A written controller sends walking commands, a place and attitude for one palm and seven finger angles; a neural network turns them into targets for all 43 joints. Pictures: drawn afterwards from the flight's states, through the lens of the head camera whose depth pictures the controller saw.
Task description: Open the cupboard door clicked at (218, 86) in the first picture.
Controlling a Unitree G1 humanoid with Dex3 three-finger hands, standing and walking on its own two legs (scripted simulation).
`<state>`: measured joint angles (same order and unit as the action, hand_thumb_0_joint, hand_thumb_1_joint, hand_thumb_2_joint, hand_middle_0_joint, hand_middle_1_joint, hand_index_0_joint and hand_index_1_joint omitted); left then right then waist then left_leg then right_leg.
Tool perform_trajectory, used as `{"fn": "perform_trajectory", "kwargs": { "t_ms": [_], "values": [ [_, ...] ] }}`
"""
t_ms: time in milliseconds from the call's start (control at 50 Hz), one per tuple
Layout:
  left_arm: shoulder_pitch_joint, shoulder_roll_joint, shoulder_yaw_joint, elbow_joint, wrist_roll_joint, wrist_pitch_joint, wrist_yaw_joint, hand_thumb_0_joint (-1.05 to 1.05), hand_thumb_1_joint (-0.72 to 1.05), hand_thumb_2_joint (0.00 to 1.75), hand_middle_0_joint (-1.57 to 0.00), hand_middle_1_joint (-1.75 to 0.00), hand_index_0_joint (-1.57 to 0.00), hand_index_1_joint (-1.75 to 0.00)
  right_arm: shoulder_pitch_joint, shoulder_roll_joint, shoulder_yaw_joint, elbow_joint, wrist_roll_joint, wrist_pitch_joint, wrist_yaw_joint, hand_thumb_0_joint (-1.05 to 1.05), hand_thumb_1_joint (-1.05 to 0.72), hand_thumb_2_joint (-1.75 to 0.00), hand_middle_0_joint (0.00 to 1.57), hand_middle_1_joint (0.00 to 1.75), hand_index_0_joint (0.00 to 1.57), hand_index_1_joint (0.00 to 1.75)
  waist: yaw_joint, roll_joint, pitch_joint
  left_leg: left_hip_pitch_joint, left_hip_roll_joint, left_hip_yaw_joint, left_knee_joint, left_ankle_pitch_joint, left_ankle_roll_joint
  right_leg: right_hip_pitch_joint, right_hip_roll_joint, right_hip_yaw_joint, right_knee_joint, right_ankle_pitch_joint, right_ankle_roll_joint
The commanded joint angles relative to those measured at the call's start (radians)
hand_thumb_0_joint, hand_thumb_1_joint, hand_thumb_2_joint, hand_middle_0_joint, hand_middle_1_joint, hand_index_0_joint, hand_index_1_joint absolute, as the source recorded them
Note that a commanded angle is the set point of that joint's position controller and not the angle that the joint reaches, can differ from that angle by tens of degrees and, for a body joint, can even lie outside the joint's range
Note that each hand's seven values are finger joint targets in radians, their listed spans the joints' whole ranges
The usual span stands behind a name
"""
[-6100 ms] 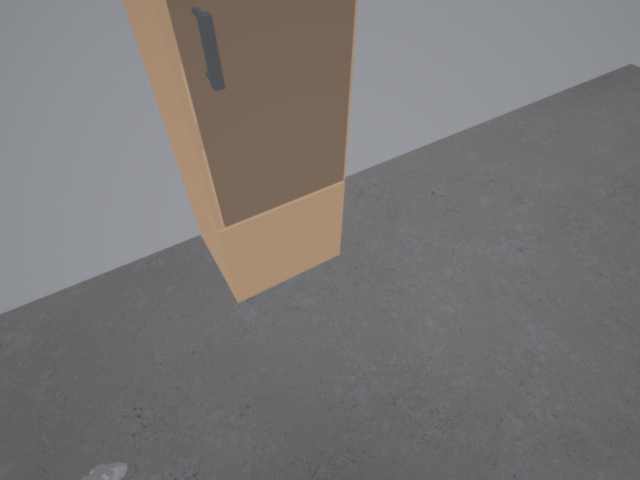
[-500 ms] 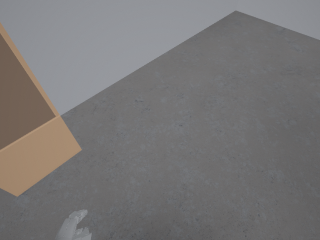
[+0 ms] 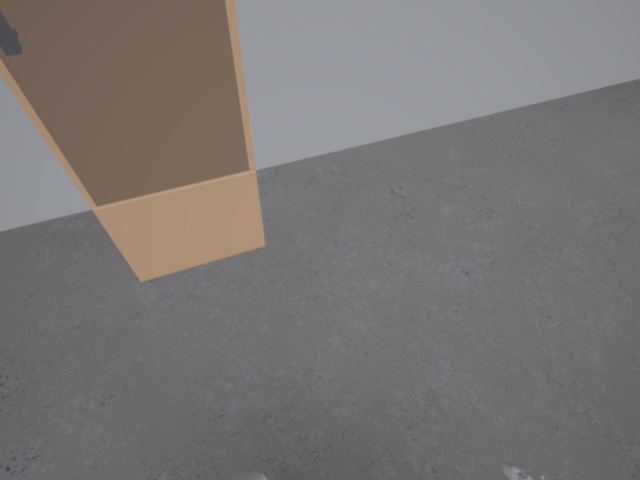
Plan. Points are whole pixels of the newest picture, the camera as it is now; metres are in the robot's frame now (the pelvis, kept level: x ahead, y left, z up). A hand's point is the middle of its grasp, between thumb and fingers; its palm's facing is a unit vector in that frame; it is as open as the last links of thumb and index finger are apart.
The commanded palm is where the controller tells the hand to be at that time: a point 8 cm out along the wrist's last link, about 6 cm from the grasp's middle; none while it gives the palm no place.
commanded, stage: turn to face it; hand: left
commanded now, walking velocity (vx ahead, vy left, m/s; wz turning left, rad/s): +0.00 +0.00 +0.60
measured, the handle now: out of the picture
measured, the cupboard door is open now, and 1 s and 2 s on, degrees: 0 0 0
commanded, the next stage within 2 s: take the last steps up to it in 0.58 s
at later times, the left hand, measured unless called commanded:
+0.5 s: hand out of the picture +0.08 +0.20 -0.12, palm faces +0.25 -0.93 -0.29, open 7.4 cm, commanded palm none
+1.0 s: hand out of the picture -0.10 +0.22 -0.16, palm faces +0.43 -0.88 -0.20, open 7.4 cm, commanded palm none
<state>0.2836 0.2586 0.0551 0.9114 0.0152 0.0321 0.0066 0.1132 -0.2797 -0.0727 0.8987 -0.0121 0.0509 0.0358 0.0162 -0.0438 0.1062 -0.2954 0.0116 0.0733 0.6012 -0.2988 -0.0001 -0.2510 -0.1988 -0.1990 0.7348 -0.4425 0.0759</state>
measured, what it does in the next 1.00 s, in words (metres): steps on the spot, turning left: right foot, then left foot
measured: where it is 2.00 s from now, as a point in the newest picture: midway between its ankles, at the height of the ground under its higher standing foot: (266, 433)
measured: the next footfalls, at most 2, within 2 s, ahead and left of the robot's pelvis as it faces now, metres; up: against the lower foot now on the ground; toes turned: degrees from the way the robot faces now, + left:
right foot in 0.44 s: +0.09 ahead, -0.12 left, +0.00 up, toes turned +11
left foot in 0.84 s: -0.03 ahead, +0.12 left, +0.00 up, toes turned +26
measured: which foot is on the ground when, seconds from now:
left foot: down 0.00-0.44, up 0.46-0.82, down 0.84-1.00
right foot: up 0.00-0.42, down 0.44-0.84, up 0.86-1.00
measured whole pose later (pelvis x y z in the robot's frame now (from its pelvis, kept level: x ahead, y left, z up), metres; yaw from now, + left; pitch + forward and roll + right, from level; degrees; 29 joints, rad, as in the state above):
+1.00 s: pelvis -0.01 +0.03 +0.02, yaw +23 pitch -1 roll -1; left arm 0.32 0.25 0.06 1.06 0.03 0.03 -0.02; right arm 0.30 -0.16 -0.02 1.01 -0.02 -0.02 -0.01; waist 0.01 -0.03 0.02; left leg -0.12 0.01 0.05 0.42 -0.28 0.04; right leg -0.46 -0.09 -0.09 1.04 -0.35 0.04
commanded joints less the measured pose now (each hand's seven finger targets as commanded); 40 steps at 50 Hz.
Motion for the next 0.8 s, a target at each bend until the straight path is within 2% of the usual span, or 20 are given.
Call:
{"fn": "perform_trajectory", "kwargs": {
  "t_ms": [0,20,40,60,100,220,280,340,380,400,420,440,460,500,540,660,700,720,760,780],
  "values": [
    [-0.092,0.086,0.029,-0.137,-0.002,0.0,0.025,0.0,0.9,0.9,-0.2,-0.3,-0.2,-0.3,0.241,-0.262,-0.062,-0.014,0.005,-0.037,-0.038,0.0,-0.9,-0.9,0.2,0.3,0.2,0.3,-0.112,0.307,-0.292,0.409,0.385,-0.429,-0.165,0.864,0.202,-0.37,0.056,0.177,0.452,-0.193,0.014],
    [-0.126,0.103,0.032,-0.125,-0.005,-0.002,0.022,0.0,0.9,0.9,-0.2,-0.3,-0.2,-0.3,0.181,-0.226,-0.051,-0.03,-0.001,-0.034,-0.047,0.0,-0.9,-0.9,0.2,0.3,0.2,0.3,-0.106,0.305,-0.213,0.298,0.33,-0.385,-0.184,0.747,0.198,-0.357,0.053,0.191,0.473,-0.133,0.017],
    [-0.124,0.105,0.037,-0.113,-0.003,-0.002,0.014,0.0,0.9,0.9,-0.2,-0.3,-0.2,-0.3,0.112,-0.182,-0.037,-0.046,-0.006,-0.035,-0.048,0.0,-0.9,-0.9,0.2,0.3,0.2,0.3,-0.072,0.259,-0.156,0.223,0.27,-0.328,-0.201,0.679,0.174,-0.335,0.056,0.195,0.468,-0.06,0.017],
    [-0.102,0.105,0.039,-0.098,-0.002,-0.002,0.009,0.0,0.9,0.9,-0.2,-0.3,-0.2,-0.3,0.068,-0.162,-0.028,-0.062,-0.008,-0.038,-0.047,0.0,-0.9,-0.9,0.2,0.3,0.2,0.3,-0.047,0.218,-0.14,0.182,0.233,-0.298,-0.211,0.633,0.155,-0.304,0.064,0.188,0.454,-0.014,0.017],
    [-0.07,0.1,0.039,-0.086,0.001,-0.001,0.003,0.0,0.9,0.9,-0.2,-0.3,-0.2,-0.3,0.04,-0.156,-0.026,-0.075,-0.007,-0.044,-0.044,0.0,-0.9,-0.9,0.2,0.3,0.2,0.3,-0.029,0.189,-0.158,0.162,0.203,-0.278,-0.232,0.553,0.148,-0.27,0.077,0.186,0.405,0.031,0.021],
    [-0.13,0.086,0.031,-0.12,-0.002,-0.003,0.01,0.0,0.9,0.9,-0.2,-0.3,-0.2,-0.3,0.087,-0.157,-0.036,-0.064,-0.009,-0.038,-0.042,0.0,-0.9,-0.9,0.2,0.3,0.2,0.3,-0.053,0.177,-0.153,0.186,0.206,-0.378,-0.239,0.496,0.18,-0.265,0.114,0.196,0.246,0.018,0.027],
    [-0.14,0.073,0.025,-0.133,-0.004,-0.007,0.013,0.0,0.9,0.9,-0.2,-0.3,-0.2,-0.3,0.086,-0.153,-0.041,-0.064,-0.013,-0.033,-0.041,0.0,-0.9,-0.9,0.2,0.3,0.2,0.3,-0.051,0.197,-0.161,0.165,0.198,-0.408,-0.213,0.512,0.182,-0.199,0.139,0.19,0.13,0.003,0.018],
    [-0.087,0.065,0.022,-0.127,-0.011,-0.015,0.016,0.0,0.9,0.9,-0.2,-0.3,-0.2,-0.3,0.056,-0.147,-0.043,-0.068,-0.014,-0.028,-0.041,0.0,-0.9,-0.9,0.2,0.3,0.2,0.3,-0.022,0.212,-0.159,0.082,0.173,-0.429,-0.176,0.522,0.163,-0.056,0.174,0.173,-0.041,0.056,0.004],
    [-0.018,0.084,0.027,-0.108,-0.009,-0.029,0.019,0.0,0.9,0.9,-0.2,-0.3,-0.2,-0.3,0.042,-0.125,-0.041,-0.072,-0.005,-0.026,-0.038,0.0,-0.9,-0.9,0.2,0.3,0.2,0.3,0.016,0.144,-0.165,-0.025,0.121,-0.406,-0.103,0.408,0.109,0.12,0.167,0.172,-0.274,0.231,-0.005],
    [0.012,0.135,0.037,-0.103,0.001,-0.042,0.025,0.0,0.9,0.9,-0.2,-0.3,-0.2,-0.3,0.069,-0.077,-0.034,-0.072,0.003,-0.03,-0.034,0.0,-0.9,-0.9,0.2,0.3,0.2,0.3,0.023,0.015,-0.187,-0.138,0.048,-0.339,0.024,0.216,0.047,0.251,0.034,0.294,-0.395,0.289,-0.037],
    [0.019,0.221,0.052,-0.105,0.016,-0.048,0.03,0.0,0.9,0.9,-0.2,-0.3,-0.2,-0.3,0.085,-0.012,-0.022,-0.096,0.006,-0.032,-0.03,0.0,-0.9,-0.9,0.2,0.3,0.2,0.3,0.023,-0.246,-0.185,-0.297,-0.105,-0.149,0.249,-0.218,-0.028,0.298,-0.232,0.557,-0.435,0.442,-0.157],
    [0.017,0.222,0.05,-0.116,0.007,-0.041,0.029,0.0,0.9,0.9,-0.2,-0.3,-0.2,-0.3,0.08,-0.062,-0.038,-0.089,-0.005,-0.018,-0.035,0.0,-0.9,-0.9,0.2,0.3,0.2,0.3,0.029,-0.179,-0.183,-0.256,-0.065,-0.186,0.435,-0.296,-0.028,0.157,-0.295,0.559,-0.452,0.381,-0.235],
    [-0.042,0.195,0.05,-0.123,0.006,-0.039,0.031,0.0,0.9,0.9,-0.2,-0.3,-0.2,-0.3,0.069,-0.059,-0.042,-0.078,-0.008,-0.004,-0.031,0.0,-0.9,-0.9,0.2,0.3,0.2,0.3,0.008,-0.18,-0.133,-0.248,-0.049,-0.191,0.546,-0.258,-0.026,0.061,-0.241,0.543,-0.476,0.277,-0.238],
    [-0.133,0.13,0.031,-0.133,0.006,-0.037,0.03,0.0,0.9,0.9,-0.2,-0.3,-0.2,-0.3,0.094,-0.056,-0.038,-0.037,-0.012,0.003,-0.019,0.0,-0.9,-0.9,0.2,0.3,0.2,0.3,-0.034,-0.111,-0.068,-0.244,-0.009,-0.157,0.622,-0.129,-0.036,0.005,-0.139,0.367,-0.455,0.261,-0.201],
    [-0.121,0.108,0.023,-0.121,0.008,-0.043,0.029,0.0,0.9,0.9,-0.2,-0.3,-0.2,-0.3,0.11,-0.038,-0.03,-0.018,-0.011,0.006,-0.016,0.0,-0.9,-0.9,0.2,0.3,0.2,0.3,-0.033,-0.135,-0.063,-0.223,-0.003,-0.124,0.604,-0.084,-0.05,-0.003,-0.104,0.283,-0.445,0.311,-0.186],
    [-0.002,0.146,0.035,-0.047,0.019,-0.038,0.027,0.0,0.9,0.9,-0.2,-0.3,-0.2,-0.3,0.038,-0.007,-0.011,-0.01,-0.003,0.001,-0.02,0.0,-0.9,-0.9,0.2,0.3,0.2,0.3,0.028,-0.154,-0.08,-0.143,-0.004,-0.05,0.309,-0.166,-0.057,0.079,-0.121,0.251,-0.418,0.406,-0.209],
    [0.024,0.161,0.044,-0.019,0.019,-0.039,0.025,0.0,0.9,0.9,-0.2,-0.3,-0.2,-0.3,0.037,0.001,0.001,-0.007,-0.002,-0.01,-0.02,0.0,-0.9,-0.9,0.2,0.3,0.2,0.3,0.04,-0.177,-0.113,-0.106,0.005,-0.025,0.197,-0.18,-0.051,0.125,-0.141,0.26,-0.416,0.353,-0.21],
    [0.028,0.162,0.045,-0.009,0.019,-0.039,0.023,0.0,0.9,0.9,-0.2,-0.3,-0.2,-0.3,0.048,0.004,0.003,-0.002,-0.002,-0.016,-0.02,0.0,-0.9,-0.9,0.2,0.3,0.2,0.3,0.039,-0.175,-0.119,-0.068,0.002,-0.011,0.141,-0.171,-0.046,0.114,-0.142,0.266,-0.421,0.293,-0.204],
    [0.012,0.163,0.045,0.009,0.014,-0.036,0.016,0.0,0.9,0.9,-0.2,-0.3,-0.2,-0.3,0.122,0.005,0.009,0.024,-0.006,-0.032,-0.021,0.0,-0.9,-0.9,0.2,0.3,0.2,0.3,0.004,-0.156,-0.129,0.074,-0.009,0.028,-0.039,-0.092,-0.03,0.037,-0.112,0.233,-0.392,0.107,-0.166],
    [-0.012,0.147,0.042,0.012,0.008,-0.032,0.013,0.0,0.9,0.9,-0.2,-0.3,-0.2,-0.3,0.186,-0.007,0.008,0.045,-0.006,-0.043,-0.023,0.0,-0.9,-0.9,0.2,0.3,0.2,0.3,-0.034,-0.084,-0.131,0.205,-0.006,0.025,-0.175,-0.033,-0.021,-0.06,-0.082,0.188,-0.332,-0.015,-0.127]
  ]
}}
